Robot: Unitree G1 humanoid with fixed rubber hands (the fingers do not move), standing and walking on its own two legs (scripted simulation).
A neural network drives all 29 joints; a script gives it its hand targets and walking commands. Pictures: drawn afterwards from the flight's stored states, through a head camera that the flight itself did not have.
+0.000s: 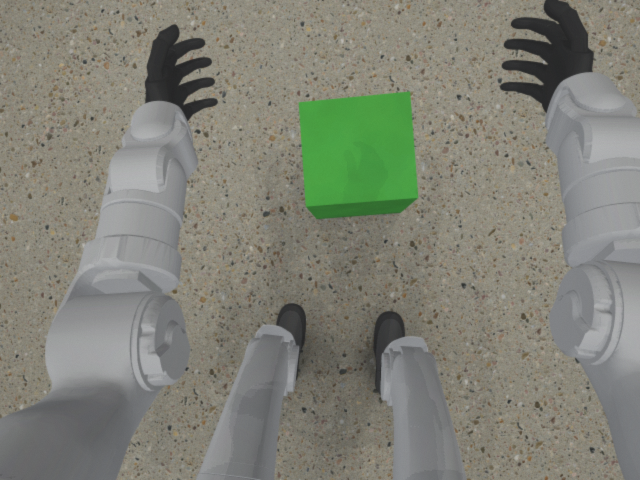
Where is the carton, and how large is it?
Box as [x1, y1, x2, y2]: [299, 92, 417, 218]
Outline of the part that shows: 409,92 299,102 306,207 316,218 400,212 417,198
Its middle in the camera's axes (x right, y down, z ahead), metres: +0.08 -0.18 +0.86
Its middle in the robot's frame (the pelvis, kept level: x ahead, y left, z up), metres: +0.56 +0.01 -0.54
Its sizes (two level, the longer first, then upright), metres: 0.210 0.200 0.250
